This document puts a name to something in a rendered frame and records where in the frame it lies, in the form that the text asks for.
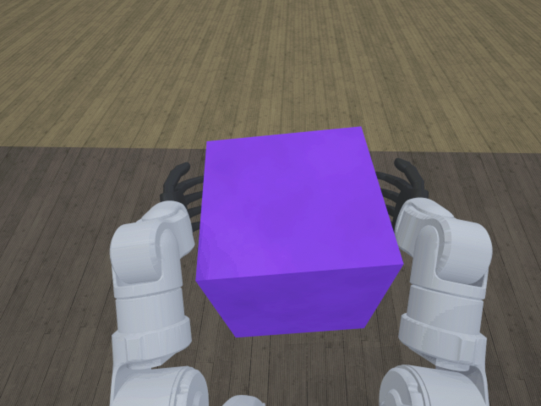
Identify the carton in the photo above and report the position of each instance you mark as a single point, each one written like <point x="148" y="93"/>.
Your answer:
<point x="294" y="233"/>

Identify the robot left forearm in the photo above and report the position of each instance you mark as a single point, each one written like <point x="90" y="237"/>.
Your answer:
<point x="147" y="281"/>

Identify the left robot upper arm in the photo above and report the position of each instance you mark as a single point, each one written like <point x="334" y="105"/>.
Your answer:
<point x="175" y="386"/>

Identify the right robot upper arm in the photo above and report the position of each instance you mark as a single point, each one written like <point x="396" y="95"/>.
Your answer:
<point x="409" y="385"/>

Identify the right robot hand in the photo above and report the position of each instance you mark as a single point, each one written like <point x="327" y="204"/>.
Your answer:
<point x="414" y="189"/>

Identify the robot right forearm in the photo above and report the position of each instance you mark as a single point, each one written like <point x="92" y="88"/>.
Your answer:
<point x="451" y="259"/>

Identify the left robot hand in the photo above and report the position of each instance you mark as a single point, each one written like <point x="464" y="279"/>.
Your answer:
<point x="172" y="190"/>

